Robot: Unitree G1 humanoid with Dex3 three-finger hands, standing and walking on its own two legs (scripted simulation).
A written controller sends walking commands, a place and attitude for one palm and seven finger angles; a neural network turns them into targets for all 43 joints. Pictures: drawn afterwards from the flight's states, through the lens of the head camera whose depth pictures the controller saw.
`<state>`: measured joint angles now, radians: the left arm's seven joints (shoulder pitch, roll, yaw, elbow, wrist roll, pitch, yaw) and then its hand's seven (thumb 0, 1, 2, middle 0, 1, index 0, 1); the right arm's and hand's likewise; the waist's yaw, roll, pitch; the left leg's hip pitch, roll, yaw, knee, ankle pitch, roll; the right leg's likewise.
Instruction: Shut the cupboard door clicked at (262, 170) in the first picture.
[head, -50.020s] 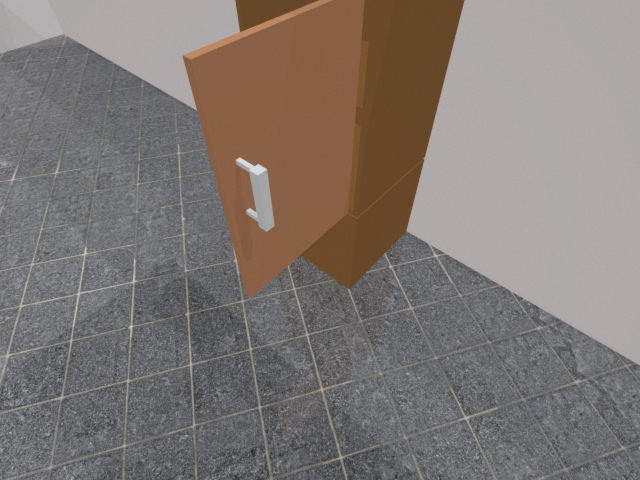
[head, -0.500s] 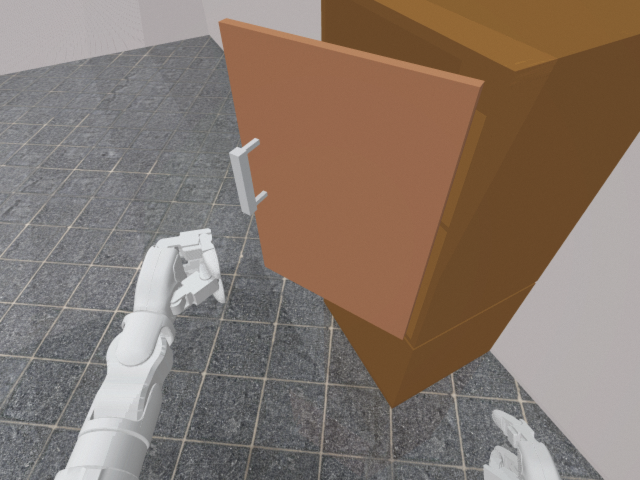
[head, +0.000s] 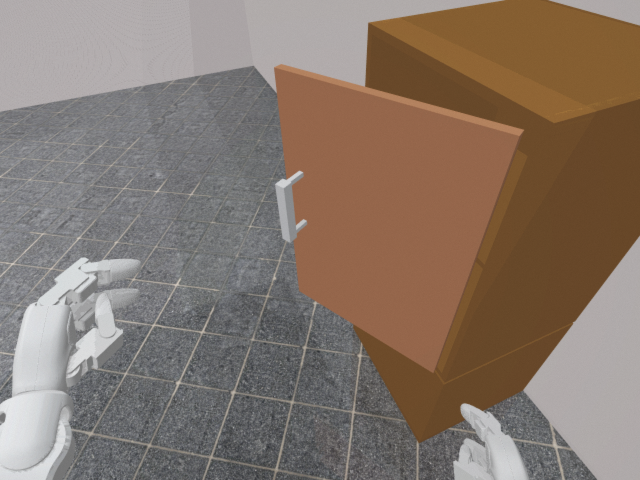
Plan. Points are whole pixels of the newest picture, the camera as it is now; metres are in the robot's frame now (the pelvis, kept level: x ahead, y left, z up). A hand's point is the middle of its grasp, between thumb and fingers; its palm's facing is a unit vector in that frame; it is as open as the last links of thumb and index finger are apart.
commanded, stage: draw the hand back to the body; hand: left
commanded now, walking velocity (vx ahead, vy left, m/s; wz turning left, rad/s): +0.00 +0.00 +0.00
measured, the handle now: (293, 206) +0.62 +0.13 -0.02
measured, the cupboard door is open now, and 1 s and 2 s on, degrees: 29 29 29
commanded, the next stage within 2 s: step back with the hand held close in 0.50 s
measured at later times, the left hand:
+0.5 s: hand (95, 346) +0.19 +0.24 +0.16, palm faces +0.44 -0.80 -0.41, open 7.4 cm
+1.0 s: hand (73, 336) +0.20 +0.27 +0.16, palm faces +0.34 -0.79 -0.51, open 7.4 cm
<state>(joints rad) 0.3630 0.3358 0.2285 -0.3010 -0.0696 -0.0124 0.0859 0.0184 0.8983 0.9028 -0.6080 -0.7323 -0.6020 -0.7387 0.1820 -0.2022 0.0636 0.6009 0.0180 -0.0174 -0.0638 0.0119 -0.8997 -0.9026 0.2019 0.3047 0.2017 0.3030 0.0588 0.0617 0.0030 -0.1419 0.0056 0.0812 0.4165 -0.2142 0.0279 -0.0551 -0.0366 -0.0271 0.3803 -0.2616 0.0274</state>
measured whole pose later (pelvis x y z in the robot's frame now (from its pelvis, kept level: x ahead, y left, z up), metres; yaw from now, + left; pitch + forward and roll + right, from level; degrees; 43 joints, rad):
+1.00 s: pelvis -0.02 +0.01 -0.01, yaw -2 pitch +1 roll -1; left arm 0.54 0.46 0.42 -0.47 -0.07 -0.13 0.11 0.02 0.89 0.90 -0.22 -0.30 -0.21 -0.30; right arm 0.16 -0.24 -0.01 0.55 0.02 0.03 -0.10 0.01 -0.90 -0.90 0.20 0.30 0.20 0.30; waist 0.00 0.03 -0.01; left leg -0.30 0.02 0.12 0.51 -0.23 0.04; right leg -0.23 -0.03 0.01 0.48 -0.27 0.04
